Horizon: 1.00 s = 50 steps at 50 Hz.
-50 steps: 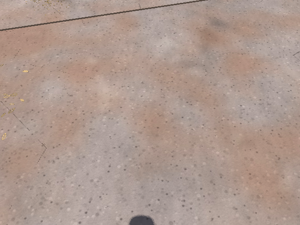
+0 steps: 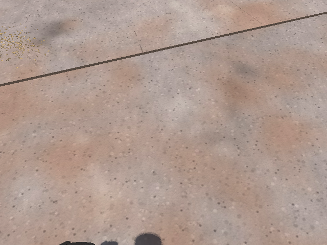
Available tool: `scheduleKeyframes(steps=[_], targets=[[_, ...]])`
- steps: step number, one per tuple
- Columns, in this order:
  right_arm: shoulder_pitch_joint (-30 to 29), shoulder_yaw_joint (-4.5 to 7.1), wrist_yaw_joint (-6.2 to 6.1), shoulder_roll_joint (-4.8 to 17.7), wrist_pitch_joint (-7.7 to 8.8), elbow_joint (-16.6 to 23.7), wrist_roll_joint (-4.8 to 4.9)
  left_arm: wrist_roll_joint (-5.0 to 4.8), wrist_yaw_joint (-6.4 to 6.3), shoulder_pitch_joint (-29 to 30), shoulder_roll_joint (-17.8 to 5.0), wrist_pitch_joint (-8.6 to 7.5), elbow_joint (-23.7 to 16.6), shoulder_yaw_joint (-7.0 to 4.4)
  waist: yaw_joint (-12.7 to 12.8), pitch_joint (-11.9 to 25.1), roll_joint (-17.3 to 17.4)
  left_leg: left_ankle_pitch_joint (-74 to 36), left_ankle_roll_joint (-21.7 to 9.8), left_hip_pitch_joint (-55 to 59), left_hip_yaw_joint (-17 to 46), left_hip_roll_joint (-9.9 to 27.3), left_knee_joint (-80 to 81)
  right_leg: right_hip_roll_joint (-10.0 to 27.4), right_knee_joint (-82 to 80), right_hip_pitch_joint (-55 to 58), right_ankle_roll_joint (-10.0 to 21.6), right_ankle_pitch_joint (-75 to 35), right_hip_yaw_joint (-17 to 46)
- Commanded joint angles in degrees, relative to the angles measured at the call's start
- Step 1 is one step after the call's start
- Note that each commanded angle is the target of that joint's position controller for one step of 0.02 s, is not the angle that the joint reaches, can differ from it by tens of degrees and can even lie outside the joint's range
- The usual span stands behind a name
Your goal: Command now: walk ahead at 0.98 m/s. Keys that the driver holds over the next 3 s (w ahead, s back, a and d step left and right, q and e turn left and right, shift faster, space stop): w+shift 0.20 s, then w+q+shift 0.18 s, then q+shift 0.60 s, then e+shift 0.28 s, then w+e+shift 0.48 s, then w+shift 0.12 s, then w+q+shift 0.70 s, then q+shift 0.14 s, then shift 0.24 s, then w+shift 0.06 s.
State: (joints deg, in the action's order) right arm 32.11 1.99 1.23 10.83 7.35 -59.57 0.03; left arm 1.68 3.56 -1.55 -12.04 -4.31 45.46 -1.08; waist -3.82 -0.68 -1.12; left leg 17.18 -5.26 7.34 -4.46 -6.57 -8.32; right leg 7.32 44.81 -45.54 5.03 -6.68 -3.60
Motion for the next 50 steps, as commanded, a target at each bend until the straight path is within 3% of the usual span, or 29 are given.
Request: scheduleKeyframes(steps=[1,4,6,7,8,9,10,12,15,16,18,20,21,22,25,26,27,28,29,30,31,32,33,34,37,40,44,48,50], targets=[[-0.5,0.62,-0.77,7.8,1.51,3.1,0.39,-0.71,0.14,7.7,-2.0,-0.58,-4.6,0.44,1.5,-9.6,1.8,-37.9,-3.4,-11.3,3.9,14.3,9.9,-4.1,-10.4,12.3,1.5,-5.5,-4.5],[0.2,0.95,-1.84,11.6,0.44,2.5,-1.04,-0.51,-1.02,4.3,-5.1,-0.68,-4.3,-0.50,4.5,-2.7,6.5,-71.6,-1.8,2.8,2.3,16.7,-3.1,-10.5,-13.4,17.8,3.5,4.4,-6.4],[-1.9,1.70,-3.00,14.1,-1.33,2.3,-2.60,-0.65,-2.51,-13.4,-9.1,-0.66,0.6,-2.35,13.0,7.0,9.2,-77.5,-1.8,3.0,1.9,18.1,-26.2,-12.6,-14.4,34.6,5.5,12.3,-4.2],[-4.7,1.83,-3.05,13.8,-1.72,3.1,-2.66,0.15,-3.52,-24.5,-11.6,-0.48,3.8,-3.60,18.3,11.6,8.3,-66.1,-2.1,-6.2,1.1,16.4,-42.6,-8.8,-15.1,48.4,7.0,15.9,-0.9],[-3.4,0.39,-1.97,6.5,-1.26,5.5,-1.68,1.84,-4.40,-30.4,-16.5,-0.28,4.7,-5.08,16.3,17.5,-2.5,-28.3,-2.1,-25.5,1.1,9.5,-65.7,6.2,-13.3,64.2,10.3,32.7,17.9],[1.6,-0.11,-0.79,3.8,-0.03,6.8,1.71,1.74,-3.14,-28.1,-16.3,-0.27,5.0,-5.51,10.5,23.5,-14.7,8.5,-1.3,-44.0,8.6,1.0,-80.8,15.9,-25.5,73.5,16.9,41.8,50.5],[-6.6,0.52,-1.51,8.0,0.20,8.5,1.13,0.74,-2.40,-22.4,-12.2,-0.55,5.1,-5.12,10.1,14.0,-5.6,2.0,-3.2,-50.4,10.4,6.3,-79.3,12.0,-29.2,66.9,13.9,41.3,44.3],[-12.3,0.19,-1.10,6.5,-0.21,9.5,0.43,1.12,-2.10,-16.9,-5.4,-1.82,5.6,-3.61,6.4,2.9,4.9,-3.6,-3.4,-47.3,10.2,10.6,-72.1,9.3,-32.7,48.4,9.9,30.6,28.3],[-11.2,-0.43,0.83,3.1,-3.39,10.1,-1.70,-0.05,-2.56,-17.7,-3.2,-3.47,8.3,-2.39,1.5,-2.7,1.0,-4.7,-1.6,-43.3,10.6,13.9,-67.1,5.6,-37.6,35.1,4.8,25.0,15.7],[-13.6,-0.47,1.22,3.0,-4.06,11.3,-1.90,-0.77,-2.45,-18.3,-4.0,-4.07,8.9,-2.47,1.2,-4.7,0.4,-6.6,-1.0,-45.6,9.9,14.5,-65.8,5.0,-39.0,33.6,3.7,21.8,11.9],[-19.8,-0.72,1.72,3.3,-4.58,14.1,-1.53,-0.71,-2.08,-18.9,-5.1,-4.85,8.9,-2.45,1.9,-7.0,-0.2,-13.3,-0.8,-47.7,7.3,14.2,-59.7,2.4,-41.0,31.5,1.0,11.3,3.2],[-25.3,-1.06,1.95,3.2,-4.07,16.1,-1.25,-0.88,-2.00,-19.1,-4.0,-5.37,9.1,-1.80,2.3,-9.7,0.1,-20.9,-0.8,-46.1,2.7,12.4,-49.9,-1.0,-39.9,30.2,-1.0,-8.5,-5.1],[-25.7,-1.10,2.09,3.3,-3.93,15.6,-0.89,-1.12,-2.37,-18.4,-3.7,-5.33,8.8,-1.43,2.6,-7.9,1.9,-24.4,-0.9,-42.6,-1.1,9.5,-45.8,-3.8,-38.3,31.1,-2.6,-18.5,-8.8],[-28.5,-1.81,2.62,1.7,-3.25,17.7,-1.14,-1.72,-2.84,-20.5,-5.4,-5.88,8.9,-1.31,2.8,-9.6,0.6,-27.3,-0.9,-40.6,-3.5,9.7,-37.1,-1.9,-36.3,30.8,-3.0,-25.7,-9.6],[-24.4,-1.16,3.07,4.4,-2.51,15.2,-2.19,-2.56,-5.30,-22.5,-9.6,-5.59,8.5,-1.86,1.8,-3.9,-2.0,-31.9,-1.8,-30.1,-9.1,2.7,-27.3,-0.7,-25.8,39.2,-4.9,-38.5,-11.0],[-23.8,1.27,3.43,9.0,-1.42,17.3,2.16,-2.80,-7.49,-20.5,-16.1,-3.71,6.0,-3.10,-0.2,2.9,-8.4,-28.5,-1.6,-24.6,-5.8,0.8,-29.8,0.6,-17.1,41.5,-7.3,-51.4,-8.2],[-14.0,3.19,3.48,13.8,-1.65,15.5,2.72,-2.12,-8.44,-15.7,-17.0,-2.34,4.2,-3.55,-6.5,8.5,-8.9,-27.4,-2.9,-16.4,-3.0,0.4,-28.8,1.4,-5.8,41.6,-8.6,-51.7,-7.1],[-1.8,4.81,2.63,16.7,-2.34,12.2,2.39,-1.73,-8.27,-10.4,-16.5,-1.58,2.2,-3.63,-12.4,12.3,-6.8,-33.6,-5.1,-4.8,1.8,3.1,-23.6,-0.4,11.1,36.6,-9.4,-41.4,-7.0],[0.1,4.95,0.60,16.8,-3.51,11.4,2.16,-0.98,-6.56,-7.5,-10.4,-1.93,0.6,-2.51,-11.6,8.8,10.7,-45.7,-7.3,3.9,9.0,8.6,-18.1,-12.1,36.4,22.7,-11.4,21.5,-7.2],[-7.7,3.37,0.45,18.2,-2.89,14.2,-2.31,-0.18,-5.16,-19.3,-3.1,-3.54,-2.3,-0.37,0.8,14.9,20.0,-78.2,-15.9,12.4,31.0,18.6,-27.3,-15.2,54.0,7.7,-11.4,44.7,5.3],[-8.5,3.96,0.73,18.2,-2.93,17.6,-4.53,-1.47,-4.35,-22.5,-6.2,-4.46,-3.9,-0.39,-0.8,30.0,12.2,-70.0,-24.2,19.5,41.6,25.6,-22.6,-13.7,59.1,6.1,-10.5,43.6,15.7],[-14.7,4.82,0.67,18.0,-3.09,20.6,-3.01,-2.78,-3.98,-19.1,-8.6,-4.60,-6.6,-0.78,1.2,25.5,3.3,-45.4,-24.2,12.9,44.4,23.7,-15.8,-12.3,53.4,2.5,-7.9,38.7,15.5],[-19.8,4.22,0.54,15.2,-3.07,22.3,-0.09,-2.01,-4.53,-15.5,-10.4,-3.68,-7.0,-1.53,3.9,17.9,-6.1,-31.1,-20.7,3.2,42.0,20.2,-12.1,-9.3,47.0,1.9,-7.2,35.7,14.1],[-22.4,3.35,0.49,13.4,-3.27,23.1,1.32,-1.12,-4.88,-14.4,-10.6,-2.48,-7.0,-1.89,6.1,11.6,-9.2,-28.4,-18.2,-7.8,39.7,18.0,-9.5,-8.2,42.9,4.8,-7.6,34.1,13.4],[-22.5,3.63,-0.46,13.1,-4.12,24.0,1.28,-0.28,-5.72,-11.5,-10.0,-0.15,-9.6,-2.41,7.5,3.9,-4.9,-39.7,-14.1,-25.0,29.6,10.5,-9.3,-6.5,27.4,11.4,-9.7,32.0,11.8],[-19.8,4.74,-2.87,15.3,-6.26,23.7,1.69,-0.32,-6.55,-5.4,-6.7,0.40,-12.7,-1.66,5.6,8.4,-0.1,-47.4,-9.2,-24.4,25.6,5.4,-14.0,-10.4,12.0,13.2,-10.9,22.9,10.0],[-19.4,5.29,-5.15,15.4,-9.44,25.6,2.49,-1.62,-6.55,0.8,-7.7,1.13,-14.6,-1.92,3.4,11.7,6.3,-35.3,-2.0,-19.6,29.5,4.4,-17.0,-12.8,0.7,12.9,-10.8,14.6,12.2],[-19.0,5.38,-5.46,14.1,-10.00,27.8,1.45,-1.25,-5.67,5.4,-9.2,-0.09,-15.6,-2.49,1.7,8.3,9.7,-26.8,-2.1,-15.6,37.2,6.2,-19.0,-12.6,-7.1,11.5,-9.4,14.5,15.5],[-20.6,5.00,-5.35,13.3,-10.06,29.1,1.01,-1.10,-5.14,2.8,-10.4,-0.81,-14.3,-3.07,2.4,9.2,10.3,-26.4,-2.6,-13.1,38.5,7.6,-21.8,-11.2,-11.8,14.6,-8.2,14.3,15.7]])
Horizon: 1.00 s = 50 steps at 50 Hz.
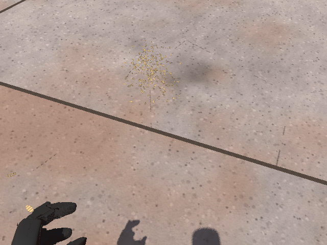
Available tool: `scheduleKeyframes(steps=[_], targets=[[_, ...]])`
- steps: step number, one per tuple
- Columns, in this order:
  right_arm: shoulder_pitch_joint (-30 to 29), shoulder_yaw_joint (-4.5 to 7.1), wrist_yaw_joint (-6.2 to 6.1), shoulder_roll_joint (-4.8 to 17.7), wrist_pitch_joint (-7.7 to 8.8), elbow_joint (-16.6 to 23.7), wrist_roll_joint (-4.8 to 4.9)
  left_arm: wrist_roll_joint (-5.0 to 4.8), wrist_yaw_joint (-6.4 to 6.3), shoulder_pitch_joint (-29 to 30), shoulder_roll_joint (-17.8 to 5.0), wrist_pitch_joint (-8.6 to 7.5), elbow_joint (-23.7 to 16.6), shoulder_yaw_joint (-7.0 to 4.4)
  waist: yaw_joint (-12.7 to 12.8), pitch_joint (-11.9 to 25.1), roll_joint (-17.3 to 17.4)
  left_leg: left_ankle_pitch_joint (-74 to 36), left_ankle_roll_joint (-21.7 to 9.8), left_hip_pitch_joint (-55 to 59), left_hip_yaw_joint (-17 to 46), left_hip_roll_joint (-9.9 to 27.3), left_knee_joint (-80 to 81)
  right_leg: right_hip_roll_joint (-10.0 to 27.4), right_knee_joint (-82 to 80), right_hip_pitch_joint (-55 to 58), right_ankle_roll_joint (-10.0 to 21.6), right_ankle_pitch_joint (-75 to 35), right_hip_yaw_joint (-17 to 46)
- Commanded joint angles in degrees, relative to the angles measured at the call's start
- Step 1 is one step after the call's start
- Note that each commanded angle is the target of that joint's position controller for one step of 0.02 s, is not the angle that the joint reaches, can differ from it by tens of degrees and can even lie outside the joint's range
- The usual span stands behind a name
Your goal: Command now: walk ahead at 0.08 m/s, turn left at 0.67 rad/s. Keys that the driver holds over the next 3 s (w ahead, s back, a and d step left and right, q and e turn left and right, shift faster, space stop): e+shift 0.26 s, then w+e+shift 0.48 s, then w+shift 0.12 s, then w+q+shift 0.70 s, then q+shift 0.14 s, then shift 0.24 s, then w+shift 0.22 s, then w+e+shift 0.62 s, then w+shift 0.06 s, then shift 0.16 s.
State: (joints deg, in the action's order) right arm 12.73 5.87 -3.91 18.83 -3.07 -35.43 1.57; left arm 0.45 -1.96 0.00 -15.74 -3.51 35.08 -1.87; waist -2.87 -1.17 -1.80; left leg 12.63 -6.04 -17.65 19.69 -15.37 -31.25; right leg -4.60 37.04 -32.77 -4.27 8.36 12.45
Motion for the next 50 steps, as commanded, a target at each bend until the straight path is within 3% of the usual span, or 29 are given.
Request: scheduleKeyframes(steps=[1,2,4,5,6,7,9,13,15,17,18,19,20,21,22,24,25,29,35,38,40,42,43,44,45,46,47,48,50], targets=[[-2.1,0.65,-0.13,4.5,0.35,5.4,-0.65,0.20,0.78,-0.9,-6.7,-1.90,-2.8,-2.36,1.7,10.6,11.2,-21.2,-1.7,11.3,13.3,16.4,-0.8,1.8,-7.1,6.3,2.2,-3.3,-1.4],[-3.1,-0.13,0.19,3.1,0.38,5.5,-0.59,0.23,1.22,-3.4,-5.8,-2.19,-1.6,-2.32,2.8,10.8,9.7,-16.9,-0.9,7.8,10.9,14.6,-3.3,2.8,-12.7,14.4,3.9,-10.7,-2.7],[5.3,-2.47,1.20,-2.3,0.80,3.2,-1.92,2.45,1.30,-1.9,-5.8,-1.19,-3.7,-1.58,-0.8,10.9,-8.6,24.4,4.4,-5.2,-0.6,3.1,-22.3,18.0,-14.6,29.6,13.7,-39.3,11.8],[9.5,-1.37,1.76,2.4,1.33,3.2,-1.68,3.39,1.17,-5.6,-6.2,-1.04,-2.1,-1.57,-3.0,12.1,-17.8,28.9,8.1,-9.2,-3.5,4.8,-28.8,27.6,-18.4,28.0,23.5,-36.1,29.4],[8.1,-0.49,1.72,6.4,1.06,0.9,-2.23,1.93,1.45,-4.7,-3.3,-0.77,-2.4,-1.02,-1.5,10.3,-10.5,23.8,10.7,-8.1,-5.8,10.1,-31.1,23.7,-18.2,24.5,22.9,-24.0,29.5],[3.0,-0.06,1.81,7.4,0.68,0.6,-2.81,0.37,1.74,-5.1,-2.9,0.02,-2.3,-1.01,0.6,8.1,-4.8,20.0,11.6,-8.9,-8.5,10.8,-31.3,18.2,-16.9,23.1,19.3,-15.3,22.7],[-1.1,-0.02,1.91,5.8,0.40,1.5,-2.54,-1.65,1.70,-6.4,-10.9,1.93,-3.1,-3.56,1.8,4.3,-1.4,17.8,11.8,-12.5,-12.2,9.7,-30.5,13.4,-18.4,21.0,15.7,-2.9,21.1],[-3.9,-1.29,1.69,0.4,1.39,0.7,-1.07,-1.16,0.84,-9.0,-10.1,3.97,-3.8,-4.42,3.0,5.7,-7.1,14.9,9.9,-6.3,-14.7,7.9,-16.3,7.4,-20.6,20.9,12.6,3.6,17.1],[-2.7,-1.14,2.25,0.8,2.39,0.5,-0.87,-2.33,0.23,-10.8,-10.1,4.50,-3.4,-4.73,2.0,9.3,-11.0,15.0,8.4,0.4,-15.6,7.2,-8.0,6.2,-24.4,19.2,12.1,24.5,18.6],[2.3,-0.56,3.23,2.8,3.95,-1.4,-0.76,-2.80,-0.27,-9.5,-10.9,4.95,-4.3,-5.28,-0.9,8.0,-16.0,11.3,5.8,11.2,-16.6,7.6,3.9,4.4,-28.9,12.8,9.8,28.8,19.5],[8.1,-0.01,3.39,4.4,4.65,-4.2,-1.52,-3.03,-0.43,-6.0,-10.0,5.04,-5.9,-5.20,-4.1,6.2,-15.7,3.4,3.7,20.9,-18.2,9.3,14.9,1.1,-28.1,6.0,5.5,26.1,16.2],[12.5,0.93,3.06,7.2,5.16,-6.6,-2.16,-3.52,-0.50,-6.0,-7.3,4.99,-6.4,-4.80,-5.0,7.1,-8.6,0.2,2.3,33.7,-16.1,16.1,18.8,-3.4,-16.3,-4.6,0.6,25.5,9.3],[7.4,1.01,2.99,8.6,5.74,-4.7,-1.69,-4.03,-0.13,-11.9,-0.9,4.56,-5.8,-3.11,-0.8,10.1,11.6,15.6,-1.4,35.7,4.1,34.4,15.3,-5.1,6.1,-13.7,4.0,24.4,1.3],[2.0,0.76,3.19,8.6,6.78,-2.6,-3.70,-3.96,0.29,-8.3,-5.5,2.99,-8.7,-3.90,-0.3,3.5,15.8,25.3,-5.3,24.3,13.8,40.2,19.2,1.4,14.1,-23.4,4.7,16.3,1.4],[-1.5,0.19,2.54,5.9,7.72,-1.5,-2.93,-3.47,0.94,-8.0,-7.7,2.49,-8.4,-4.30,1.4,0.2,14.3,26.8,-4.6,22.3,10.9,38.9,20.3,4.1,19.9,-25.5,4.7,11.4,-0.8],[-1.3,-0.72,1.82,3.7,8.53,-1.6,-1.24,-1.62,1.81,-12.4,-6.5,2.23,-5.6,-4.05,2.0,0.7,10.2,18.6,-0.5,22.9,0.9,33.1,20.0,4.9,29.7,-24.9,3.8,5.9,-4.1],[2.2,-1.01,2.33,5.4,7.78,-2.8,-4.53,4.16,4.58,-9.7,-6.6,3.87,-5.0,-4.04,0.5,-1.5,4.3,19.5,-0.8,13.8,-4.0,30.3,23.5,3.7,33.6,-20.6,3.9,3.8,-7.7],[7.3,-0.95,3.96,5.9,8.37,-4.8,-4.20,1.79,7.13,-7.5,-6.8,5.47,-5.3,-3.87,-0.1,-5.1,8.4,14.5,0.7,12.3,-13.8,28.7,25.1,6.5,37.5,-22.4,3.5,-1.2,-9.5],[13.2,-1.11,3.38,5.9,9.40,-8.1,-4.27,1.98,8.79,2.9,-6.0,5.04,-7.2,-2.81,-3.3,-9.9,8.3,6.8,1.0,20.5,-23.9,30.9,27.7,9.7,23.4,-24.1,6.0,-2.0,-14.1],[17.1,-1.35,2.85,5.6,9.08,-11.0,-4.61,1.85,9.30,8.0,-3.8,4.49,-9.0,-1.25,-4.6,-11.6,7.8,-8.1,1.1,25.4,-29.0,32.3,26.3,9.4,14.8,-21.1,10.0,3.9,-19.1],[16.2,-1.62,2.50,6.6,8.75,-12.1,-4.41,1.94,8.30,4.1,-2.8,4.23,-7.9,-0.64,-0.7,-7.8,8.9,-44.9,1.5,23.3,-33.9,32.1,18.7,3.9,8.3,-5.8,13.9,9.6,-23.7],[16.1,-1.08,2.57,10.9,7.96,-13.0,-3.86,1.79,6.56,-13.5,-6.5,3.42,-3.0,-2.54,9.1,4.0,11.1,-72.2,0.4,18.6,-33.9,34.1,-3.7,-3.7,6.5,19.5,17.1,13.8,-23.8],[13.1,-1.19,2.76,11.5,8.20,-11.8,-3.05,2.24,5.67,-26.2,-9.9,2.84,1.1,-4.33,16.5,10.1,8.9,-61.6,1.3,6.2,-34.5,31.8,-21.1,-1.9,-0.3,39.4,18.1,9.7,-17.0],[16.4,-3.74,4.63,1.1,8.57,-7.5,-1.95,2.94,4.59,-25.8,-18.1,2.54,2.1,-6.12,10.5,17.3,-9.7,2.2,3.7,-20.8,-32.0,22.8,-45.4,17.4,-7.1,61.2,21.2,31.1,13.3],[10.9,-3.05,4.93,4.5,9.71,-5.5,-1.45,1.39,3.85,-29.8,-19.2,2.61,0.6,-6.47,13.4,28.2,-6.0,13.5,3.0,-23.3,-19.5,17.6,-56.7,25.6,-18.0,61.2,20.9,31.7,35.9],[2.3,-2.28,4.51,6.4,9.65,-4.0,-0.78,2.27,3.39,-27.4,-17.6,2.30,3.0,-6.05,13.5,17.6,0.5,5.5,1.9,-28.8,-16.0,19.3,-58.6,23.3,-18.9,54.6,18.2,20.9,25.6],[3.7,-3.25,4.40,3.3,9.77,-4.5,-0.49,2.61,2.65,-26.4,-15.1,1.54,5.1,-5.42,10.1,8.4,1.8,3.2,1.9,-28.1,-16.2,20.8,-55.7,23.5,-18.7,43.7,17.7,11.2,17.0],[5.2,-3.47,4.76,2.4,9.26,-6.0,-1.29,3.02,2.51,-22.7,-11.5,0.73,5.2,-4.33,7.1,4.2,5.0,1.6,1.7,-24.6,-15.0,22.9,-50.3,20.8,-19.7,34.9,15.4,8.6,10.1],[11.7,-3.60,5.68,0.4,6.44,-9.3,-2.32,1.90,2.75,-18.5,-7.0,-0.69,5.6,-2.54,1.8,0.6,-0.3,0.1,2.2,-17.5,-14.1,23.9,-45.8,18.0,-24.4,23.6,13.0,7.5,0.7]])
Over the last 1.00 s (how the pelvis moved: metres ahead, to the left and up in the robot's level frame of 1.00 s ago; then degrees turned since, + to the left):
0.76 0.03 0.00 38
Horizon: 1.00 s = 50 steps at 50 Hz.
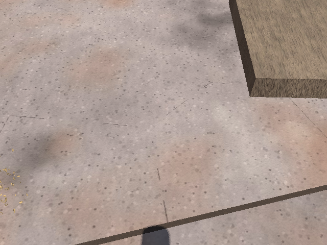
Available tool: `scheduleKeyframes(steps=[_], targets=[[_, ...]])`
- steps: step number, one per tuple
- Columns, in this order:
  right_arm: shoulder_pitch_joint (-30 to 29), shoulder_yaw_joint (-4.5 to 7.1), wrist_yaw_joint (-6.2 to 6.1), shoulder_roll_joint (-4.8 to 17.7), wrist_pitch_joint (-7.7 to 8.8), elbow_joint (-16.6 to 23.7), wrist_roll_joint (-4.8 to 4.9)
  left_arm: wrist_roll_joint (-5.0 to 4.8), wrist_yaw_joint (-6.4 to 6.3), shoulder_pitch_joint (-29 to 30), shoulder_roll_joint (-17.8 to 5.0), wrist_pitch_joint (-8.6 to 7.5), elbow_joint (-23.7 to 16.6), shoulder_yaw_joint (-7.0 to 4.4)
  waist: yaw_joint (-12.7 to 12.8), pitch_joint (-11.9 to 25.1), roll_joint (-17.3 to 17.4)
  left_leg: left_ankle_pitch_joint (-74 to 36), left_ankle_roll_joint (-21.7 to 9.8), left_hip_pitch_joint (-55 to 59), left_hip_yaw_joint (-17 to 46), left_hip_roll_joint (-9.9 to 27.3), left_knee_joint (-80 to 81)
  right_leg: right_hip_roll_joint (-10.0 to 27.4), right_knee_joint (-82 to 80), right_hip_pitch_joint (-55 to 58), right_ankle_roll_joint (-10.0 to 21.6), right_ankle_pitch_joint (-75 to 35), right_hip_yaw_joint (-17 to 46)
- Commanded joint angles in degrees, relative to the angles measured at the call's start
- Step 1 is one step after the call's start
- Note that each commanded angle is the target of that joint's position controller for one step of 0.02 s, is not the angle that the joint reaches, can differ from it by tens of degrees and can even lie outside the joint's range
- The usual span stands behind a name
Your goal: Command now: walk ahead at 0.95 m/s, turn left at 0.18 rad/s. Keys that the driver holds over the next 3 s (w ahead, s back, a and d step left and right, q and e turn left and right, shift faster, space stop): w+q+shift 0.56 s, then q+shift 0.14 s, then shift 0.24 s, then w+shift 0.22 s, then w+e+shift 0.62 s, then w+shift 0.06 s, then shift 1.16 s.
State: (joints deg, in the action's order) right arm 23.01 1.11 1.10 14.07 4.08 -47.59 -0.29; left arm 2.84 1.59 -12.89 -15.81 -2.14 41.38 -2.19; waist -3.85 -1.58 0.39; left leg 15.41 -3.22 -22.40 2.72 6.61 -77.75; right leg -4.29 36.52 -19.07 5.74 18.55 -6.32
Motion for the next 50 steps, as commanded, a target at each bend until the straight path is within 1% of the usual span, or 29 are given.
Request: scheduleKeyframes(steps=[1,5,8,10,12,14,15,16,17,18,19,20,21,23,27,31,33,34,35,36,37,38,39,40,41,43,45,47,50], targets=[[1.5,1.40,1.07,4.9,-1.79,2.0,-0.46,-1.05,-0.67,-5.6,-5.2,-2.90,0.0,-1.73,2.0,-0.7,-2.7,-3.0,-0.6,-13.6,3.0,1.9,1.9,16.5,-25.4,9.1,1.7,-5.5,16.3],[-8.0,1.20,1.94,2.9,-2.62,3.9,0.33,-1.61,0.06,-6.3,-3.7,-4.91,2.3,-1.19,2.4,-7.5,-5.0,-13.2,-1.2,-19.1,-1.4,-0.8,12.3,10.8,-31.1,7.5,-3.5,-26.2,0.0],[-13.3,0.61,2.70,2.8,-1.70,5.5,0.27,-1.91,-0.56,-6.8,-2.8,-5.64,3.5,-0.41,2.5,-7.6,-4.2,-21.2,-2.9,-17.5,-8.2,-2.8,23.8,9.9,-32.2,11.2,-4.5,-43.8,-7.1],[-14.8,0.24,3.34,2.8,-1.48,6.1,0.08,-2.26,-1.64,-7.3,-4.6,-5.88,4.1,-0.44,2.0,-6.1,-2.9,-24.4,-4.5,-12.2,-12.5,-5.6,32.2,10.8,-31.6,15.4,-5.7,-58.5,-9.1],[-10.7,0.62,3.30,4.7,-2.02,5.1,0.18,-2.06,-3.34,-6.8,-8.5,-5.54,4.2,-1.27,-1.1,-1.0,-5.6,-24.5,-5.8,-4.7,-14.8,-9.3,35.3,13.2,-24.0,22.0,-6.8,-78.9,-9.6],[3.3,2.44,2.43,9.5,-3.05,1.3,0.24,-1.11,-4.71,-2.5,-12.3,-3.57,2.9,-2.55,-9.0,6.2,-8.1,-16.6,-7.4,9.1,-14.8,-13.1,34.4,15.3,-5.6,23.7,-7.2,-92.8,-8.6],[15.8,4.04,1.73,12.5,-3.52,-2.3,-0.04,-0.46,-4.93,1.9,-13.1,-2.42,1.5,-2.91,-15.3,10.0,-7.3,-12.2,-10.0,20.6,-11.3,-12.6,35.7,15.9,11.1,18.7,-6.6,-90.3,-7.0],[23.4,5.75,0.69,14.6,-3.68,-4.3,0.64,-1.03,-4.19,6.0,-12.3,-1.50,1.3,-3.11,-20.0,9.9,-0.9,-11.3,-14.4,29.7,-5.2,-9.6,43.4,9.4,38.8,9.5,-5.9,-60.0,-8.3],[16.3,5.45,0.05,13.3,-4.18,-5.4,1.32,0.35,-2.25,9.5,-1.1,-2.48,-1.4,0.17,-11.5,-0.3,15.0,-16.6,-14.9,29.4,2.6,-8.1,38.5,-2.3,59.9,-13.2,-5.1,6.8,-4.2],[8.0,5.26,0.01,16.1,-3.85,-1.7,-0.46,-1.19,-1.83,0.2,2.4,-3.37,-7.0,1.65,0.1,8.0,16.6,-11.3,-25.5,37.7,30.5,0.5,45.5,-2.2,68.4,-29.2,-6.9,11.8,8.1],[5.4,5.51,-0.44,14.5,-3.70,0.9,-0.87,-0.15,-1.38,-0.1,-1.2,-5.15,-8.1,2.29,-0.5,10.8,8.7,13.1,-26.3,36.9,46.5,6.7,61.9,0.4,62.4,-32.1,-5.4,8.4,13.7],[3.4,5.00,-0.87,11.1,-3.38,1.1,-1.27,0.14,-1.10,2.2,-5.1,-5.89,-7.2,1.74,1.4,3.3,-2.7,22.1,-22.6,26.8,46.0,6.5,67.7,4.0,54.3,-30.6,-4.8,3.3,14.2],[1.3,4.66,-0.87,10.5,-2.72,1.0,-1.06,1.05,-1.25,4.2,-5.7,-5.48,-7.2,1.65,3.7,-0.7,-6.9,18.9,-20.0,17.8,41.5,4.5,68.1,6.1,48.2,-27.1,-5.4,2.0,13.6],[-0.1,4.14,-1.23,10.5,-0.65,1.2,-0.59,2.16,-1.50,4.5,-5.1,-2.66,-7.2,2.34,6.4,-4.7,-8.1,10.2,-18.2,5.1,31.8,-0.7,68.5,9.1,39.3,-20.8,-7.6,1.7,12.6],[0.7,4.68,-0.64,11.4,1.11,1.5,0.19,0.18,-0.75,15.3,-3.3,-1.32,-11.7,3.58,2.6,-6.2,-3.5,-6.2,-15.3,-3.3,20.0,-7.6,70.5,10.7,15.0,-12.0,-10.0,-13.4,7.9],[6.0,5.80,-0.17,12.8,-0.11,-0.2,0.89,-0.85,-0.94,19.7,-1.4,-2.12,-13.6,4.12,-3.2,-2.1,0.8,-37.6,-9.0,9.2,16.9,-9.8,60.0,3.8,-1.4,-8.2,-8.1,-24.0,4.0],[6.5,6.05,-0.72,12.9,-0.69,-0.4,0.61,-0.60,-1.82,17.2,-2.8,-2.89,-13.4,3.53,-2.6,1.4,2.8,-45.4,-5.3,13.0,18.0,-11.1,52.4,0.1,-7.8,-1.2,-7.1,-23.0,5.1],[4.9,6.41,-1.09,14.0,-0.58,0.1,0.51,-0.67,-2.51,13.4,-5.1,-3.23,-12.6,2.58,-0.2,4.0,4.3,-47.1,-3.3,13.5,19.5,-11.4,46.6,-0.9,-10.0,4.8,-6.8,-23.1,6.5],[1.6,4.40,-1.92,6.7,-0.94,2.1,4.45,-4.76,-3.18,10.1,-8.3,-5.64,-13.6,-0.65,5.9,9.2,1.2,-35.4,0.0,8.0,24.2,-11.1,36.5,2.4,-14.9,18.2,-6.2,-30.2,12.9],[-3.1,3.87,-2.22,7.4,-1.06,4.4,2.70,-4.90,-3.52,-4.9,-10.9,-5.74,-9.3,-1.48,13.1,19.9,1.2,-19.4,2.2,5.7,17.7,-12.6,22.7,10.0,-8.6,32.2,-4.5,-34.6,14.3],[-1.8,1.82,-2.53,0.5,-1.23,7.0,-1.30,-2.88,-3.44,-12.6,-12.5,-5.63,-7.0,-1.30,11.7,24.7,-10.0,26.2,3.6,-7.4,11.8,-17.2,6.5,22.3,1.1,45.2,-3.3,-63.8,25.3],[11.3,2.01,-1.93,4.3,-0.68,8.5,1.92,-0.53,-2.30,-11.4,-14.0,-5.00,-7.0,-1.86,4.8,34.7,-23.2,25.5,5.5,-14.8,13.9,-16.3,-9.0,35.5,-3.9,51.2,9.2,-60.4,49.3],[9.6,2.59,-2.10,9.2,-1.87,7.5,2.95,-0.85,-2.54,-3.3,-11.5,-4.04,-9.6,-2.54,5.1,31.1,-17.1,17.9,7.1,-17.4,10.5,-10.3,-12.2,32.5,-9.0,44.4,11.3,-37.6,49.2],[2.5,3.11,-2.44,10.7,-3.04,8.5,2.98,-1.23,-2.76,1.2,-5.6,-3.25,-10.2,-1.24,6.1,20.8,-10.5,13.7,7.9,-19.7,6.0,-8.2,-10.3,26.7,-11.1,35.0,9.2,-32.9,37.7],[-1.2,3.26,-2.83,10.2,-3.79,9.3,2.16,-1.48,-2.54,3.7,-4.0,-2.71,-9.7,-0.37,4.9,14.5,-3.7,11.6,8.3,-18.7,3.8,-7.1,-10.2,23.8,-12.7,25.5,8.1,-35.0,32.0],[-4.0,2.83,-2.49,7.7,-4.19,12.0,1.40,-2.27,-2.11,3.9,-5.4,-2.96,-7.0,-0.77,2.8,6.7,-3.0,12.5,7.2,-16.1,4.1,-4.6,-2.3,21.0,-16.2,13.1,8.0,-40.2,24.5],[-5.7,1.53,-2.28,4.2,-3.82,13.3,1.35,-2.44,-1.71,4.4,-6.3,-3.48,-4.4,-1.39,2.1,5.2,-3.7,12.0,6.3,-12.1,2.5,-3.8,11.3,18.8,-18.7,7.4,7.7,-44.8,17.9],[-7.3,0.80,-1.84,3.6,-3.20,13.6,0.89,-2.72,-1.84,5.4,-8.9,-3.18,-2.8,-2.35,2.1,8.1,-4.8,4.0,5.8,-5.9,1.3,-3.8,23.0,18.3,-19.0,5.6,8.1,-49.2,13.3],[-9.5,0.66,-0.22,5.1,-3.18,13.5,1.53,-4.56,-0.86,5.0,-11.0,-3.01,-1.1,-3.02,2.6,10.8,-6.2,-5.8,3.6,3.2,0.8,-3.0,32.7,18.8,-23.1,2.9,7.5,-24.1,11.6]])
Over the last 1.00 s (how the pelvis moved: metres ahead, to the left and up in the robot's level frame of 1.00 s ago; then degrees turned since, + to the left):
0.33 -0.26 -0.01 -32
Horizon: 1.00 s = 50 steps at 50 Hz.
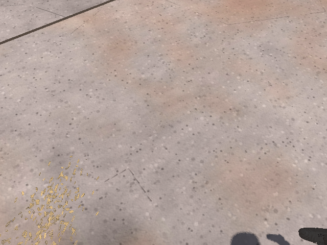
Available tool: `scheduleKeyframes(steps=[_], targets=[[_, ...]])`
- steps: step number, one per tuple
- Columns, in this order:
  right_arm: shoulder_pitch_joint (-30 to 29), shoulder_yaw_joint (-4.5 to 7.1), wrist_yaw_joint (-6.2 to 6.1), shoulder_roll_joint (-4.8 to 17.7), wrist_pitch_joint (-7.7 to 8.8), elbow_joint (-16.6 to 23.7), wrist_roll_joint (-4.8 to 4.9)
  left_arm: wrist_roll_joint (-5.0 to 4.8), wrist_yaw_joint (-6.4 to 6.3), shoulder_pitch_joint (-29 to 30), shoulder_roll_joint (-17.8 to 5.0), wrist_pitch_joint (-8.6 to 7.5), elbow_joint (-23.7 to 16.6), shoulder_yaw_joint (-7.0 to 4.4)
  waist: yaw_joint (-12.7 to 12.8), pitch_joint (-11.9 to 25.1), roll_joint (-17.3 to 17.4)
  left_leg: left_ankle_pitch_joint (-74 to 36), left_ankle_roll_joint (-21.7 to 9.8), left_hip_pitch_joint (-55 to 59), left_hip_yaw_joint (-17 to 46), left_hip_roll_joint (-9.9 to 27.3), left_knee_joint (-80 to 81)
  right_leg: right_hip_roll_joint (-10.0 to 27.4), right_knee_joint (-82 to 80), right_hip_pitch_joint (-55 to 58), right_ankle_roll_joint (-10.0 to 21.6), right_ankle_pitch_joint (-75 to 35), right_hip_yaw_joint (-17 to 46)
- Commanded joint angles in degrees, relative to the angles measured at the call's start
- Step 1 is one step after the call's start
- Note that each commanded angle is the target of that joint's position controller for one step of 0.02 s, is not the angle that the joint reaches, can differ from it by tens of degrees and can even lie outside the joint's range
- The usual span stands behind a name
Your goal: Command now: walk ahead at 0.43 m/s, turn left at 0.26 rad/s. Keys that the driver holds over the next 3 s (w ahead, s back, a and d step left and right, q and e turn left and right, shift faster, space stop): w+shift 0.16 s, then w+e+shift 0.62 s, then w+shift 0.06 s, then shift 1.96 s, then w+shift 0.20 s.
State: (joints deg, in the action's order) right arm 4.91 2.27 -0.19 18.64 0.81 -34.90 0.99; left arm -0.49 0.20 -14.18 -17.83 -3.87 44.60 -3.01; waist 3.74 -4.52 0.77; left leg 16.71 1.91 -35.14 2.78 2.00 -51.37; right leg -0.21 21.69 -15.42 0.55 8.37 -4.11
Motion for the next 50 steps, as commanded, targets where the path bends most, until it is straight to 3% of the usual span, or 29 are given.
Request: scheduleKeyframes(steps=[1,5,6,7,8,9,10,11,13,18,22,25,27,29,30,31,32,33,34,35,37,38,40,42,43,45,48,49,50], targets=[[6.4,-0.32,1.44,1.7,0.07,1.6,0.43,-1.76,0.94,5.6,-9.6,-1.39,-4.0,-2.39,-4.2,12.1,-6.6,-7.3,-2.6,16.2,0.6,1.7,9.1,14.8,-9.7,-1.2,12.3,-2.7,10.2],[3.1,0.49,1.50,3.8,1.04,2.2,-0.04,-2.03,1.52,1.9,-10.5,-1.07,-2.0,-2.39,-3.8,5.8,-4.7,-1.6,-6.2,21.3,-4.7,-0.3,18.9,15.2,-9.0,-4.0,10.4,19.3,12.0],[7.2,-0.29,2.32,2.9,0.84,0.9,-5.67,3.49,1.97,-2.2,-5.9,0.30,-0.9,-1.19,-4.6,6.5,-2.4,2.4,-7.0,29.4,-6.5,-2.6,21.2,11.6,-3.5,-8.2,7.0,21.5,7.1],[16.5,0.82,2.19,5.3,1.43,-1.7,-5.94,4.30,2.18,-1.9,-2.6,0.66,-1.5,-0.22,-9.0,8.2,4.7,10.7,-8.7,39.2,3.8,3.2,26.5,6.4,11.9,-14.8,4.7,18.9,1.5],[22.7,2.91,1.51,13.4,1.39,-2.1,-5.25,3.15,2.78,1.4,0.4,0.31,-6.3,0.88,-12.0,9.8,20.6,33.9,-14.9,47.9,32.2,17.6,40.4,-1.4,32.1,-32.6,2.1,24.1,-3.6],[22.5,3.17,0.78,12.8,1.56,-1.7,-4.10,3.95,2.17,4.2,-5.3,0.76,-6.4,-0.61,-12.5,5.4,12.0,37.0,-16.8,43.3,37.8,20.1,42.4,0.5,40.7,-39.1,3.2,22.4,4.2],[19.7,2.22,0.54,9.4,1.93,-1.5,-3.53,2.89,2.32,5.5,-5.9,0.78,-6.6,-1.10,-10.6,2.5,7.2,30.4,-15.0,40.7,31.6,17.9,40.5,1.9,42.2,-39.4,3.7,15.9,8.6],[17.4,1.60,0.41,7.1,2.43,-1.7,-3.29,2.01,2.73,3.3,-5.3,0.60,-5.8,-0.97,-8.2,2.8,5.9,23.6,-13.1,38.1,24.9,15.7,40.8,2.4,40.8,-36.2,3.2,11.6,10.4],[13.7,0.98,-0.11,5.0,3.36,-1.7,-2.85,2.49,3.37,0.9,-5.6,1.26,-4.5,-1.36,-5.2,2.7,6.0,15.4,-10.7,34.1,15.7,13.5,44.1,3.5,39.4,-31.2,1.1,6.7,9.9],[16.1,1.55,0.16,4.5,5.32,-4.9,-2.85,2.19,4.16,5.0,-3.2,2.92,-5.9,-1.18,-4.8,-0.6,3.2,1.3,-10.5,33.8,2.1,13.5,48.3,4.5,39.5,-35.2,-0.5,-3.1,9.3],[15.5,1.98,-0.11,5.0,6.24,-6.9,-2.94,2.24,5.47,10.8,-2.7,3.17,-8.4,-0.52,-4.9,-3.2,3.1,-5.4,-8.2,32.9,-9.0,11.7,50.3,6.2,30.0,-31.2,1.7,-9.2,3.8],[17.9,2.31,-0.48,6.1,6.06,-9.3,-2.92,2.28,6.09,15.1,-1.3,3.18,-10.4,0.43,-6.2,-5.2,1.8,-17.6,-7.1,36.6,-14.8,11.8,49.3,5.2,21.6,-26.8,5.8,-7.4,-2.0],[18.2,2.62,-0.80,8.3,5.47,-10.2,-3.17,1.87,5.18,12.3,-1.9,3.40,-10.2,0.25,-4.3,-1.1,3.4,-52.4,-6.2,41.8,-17.5,12.0,39.5,-0.1,19.8,-19.3,9.2,-1.7,-6.8],[17.1,3.44,-1.21,11.6,3.43,-9.9,-3.96,1.34,3.95,-2.6,-5.3,3.09,-6.8,-1.30,3.4,8.6,6.3,-75.0,-6.2,42.9,-17.9,13.3,16.3,-6.0,21.1,-4.5,11.9,8.6,-8.4],[15.7,3.31,-1.26,11.7,3.10,-9.0,-3.88,1.97,3.13,-15.6,-8.5,2.60,-2.8,-2.96,9.3,15.1,3.6,-67.4,-5.3,33.2,-17.5,12.0,-2.3,-7.7,16.7,13.6,13.5,8.9,-4.7],[18.4,1.40,-0.10,4.9,3.74,-6.8,-3.36,2.35,1.82,-16.5,-15.4,3.31,-1.8,-5.29,5.9,17.8,-7.9,-27.4,-2.4,10.4,-16.6,5.1,-23.2,3.2,11.9,30.1,17.8,26.1,16.4],[15.4,0.52,0.87,2.4,5.15,-2.8,-2.95,1.48,1.83,-13.4,-19.6,3.94,-3.2,-6.34,2.8,22.1,-15.8,9.4,-0.7,-6.7,-6.9,-5.6,-39.2,13.7,-2.2,36.9,24.5,32.9,49.0],[6.9,0.52,0.81,5.0,6.16,-0.3,-3.43,1.20,1.74,-13.2,-18.1,4.02,-3.5,-6.22,5.0,18.3,-6.6,4.1,-1.9,-13.4,1.5,-2.2,-39.9,13.5,-5.9,35.8,22.5,27.7,50.1],[5.3,-0.11,0.73,4.3,7.07,0.3,-2.99,1.27,1.04,-13.3,-16.4,3.65,-2.3,-5.87,3.4,12.3,-3.0,1.8,-2.3,-13.0,1.7,0.6,-35.9,13.2,-6.8,28.5,20.8,20.1,45.0],[5.9,-0.59,0.55,3.5,7.19,-0.2,-3.38,1.45,0.52,-11.4,-13.7,3.14,-2.1,-5.22,0.4,8.2,1.5,0.3,-2.5,-9.8,1.7,3.3,-29.2,11.0,-6.9,20.0,18.5,14.9,39.2],[8.2,-0.95,0.59,3.2,5.07,-0.6,-4.92,1.06,0.20,-6.7,-9.8,2.18,-3.0,-3.68,-4.2,4.7,0.9,2.0,-1.0,-3.0,1.7,5.2,-23.0,6.6,-8.1,7.0,18.1,9.3,31.7],[8.2,-0.95,0.69,3.2,3.90,-0.5,-5.19,0.81,0.33,-6.3,-8.9,1.60,-3.3,-3.26,-4.9,3.7,0.6,3.6,-0.2,-2.1,1.5,5.6,-20.2,5.3,-9.0,3.9,18.6,8.5,29.9],[4.4,-1.46,1.12,2.3,2.58,1.0,-5.21,0.56,0.48,-6.6,-8.5,0.58,-3.3,-3.00,-4.8,0.7,0.4,1.0,1.0,-2.1,-0.9,6.4,-12.2,3.3,-12.1,-1.6,18.5,7.3,25.9],[-2.6,-2.28,1.88,1.0,2.75,3.5,-4.44,0.68,0.58,-7.6,-7.8,-0.17,-2.9,-2.77,-3.0,-2.6,-1.0,-9.8,1.4,-1.3,-3.3,6.0,-0.6,1.3,-15.0,-4.3,16.8,2.4,22.8],[-4.5,-2.67,2.24,0.2,3.13,3.8,-4.20,0.51,0.63,-8.2,-7.5,-0.37,-2.4,-2.71,-2.1,-3.5,-1.3,-15.8,1.0,0.8,-4.5,4.8,5.5,0.1,-14.0,-4.2,15.3,-8.1,20.3],[-5.9,-3.23,2.56,-1.6,4.05,3.3,-3.87,-0.51,0.62,-11.3,-7.5,-0.63,-0.5,-2.73,0.3,-1.3,-1.2,-26.4,-0.7,7.0,-7.1,1.1,14.4,-0.1,-10.7,-0.8,11.9,-29.1,16.9],[-5.9,-2.69,1.91,-0.4,4.95,2.7,-3.86,-0.59,-0.20,-14.1,-8.0,-0.82,1.8,-2.52,1.4,2.0,-3.1,-30.5,-3.5,11.1,-6.4,-2.7,21.5,1.5,-6.4,9.5,8.3,-39.7,17.3],[-7.9,-0.08,1.11,3.8,7.10,4.6,-0.82,-2.11,-1.60,-15.7,-5.2,-0.18,2.0,-1.97,0.7,4.6,-2.8,-29.4,-3.4,13.5,-2.9,-4.6,25.1,3.5,-0.8,13.7,7.1,-36.8,21.0],[-3.4,0.87,0.69,5.6,7.85,3.5,-0.40,-1.36,-2.31,-14.1,-7.7,0.46,2.2,-2.26,-3.0,7.8,-4.5,-29.4,-3.4,15.7,-3.5,-5.8,26.1,3.9,3.3,18.5,6.3,-41.7,20.8]])
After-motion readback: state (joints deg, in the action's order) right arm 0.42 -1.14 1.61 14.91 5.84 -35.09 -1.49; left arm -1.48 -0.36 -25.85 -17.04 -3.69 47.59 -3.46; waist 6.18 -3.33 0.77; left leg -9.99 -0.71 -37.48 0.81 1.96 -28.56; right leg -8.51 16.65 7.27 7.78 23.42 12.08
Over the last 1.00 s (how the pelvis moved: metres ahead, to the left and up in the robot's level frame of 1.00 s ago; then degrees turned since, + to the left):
0.79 0.10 0.02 42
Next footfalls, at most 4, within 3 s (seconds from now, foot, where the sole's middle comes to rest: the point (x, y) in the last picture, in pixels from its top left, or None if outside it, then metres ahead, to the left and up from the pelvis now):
0.14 left None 0.15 0.13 -0.78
0.60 right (213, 216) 0.54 -0.15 -0.78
1.04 left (223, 125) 1.00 -0.21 -0.78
1.44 right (267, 150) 0.87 -0.41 -0.78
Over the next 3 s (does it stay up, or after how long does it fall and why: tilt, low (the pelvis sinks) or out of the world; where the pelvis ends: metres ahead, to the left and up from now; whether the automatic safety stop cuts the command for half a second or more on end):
stays up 0.92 -0.31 0.00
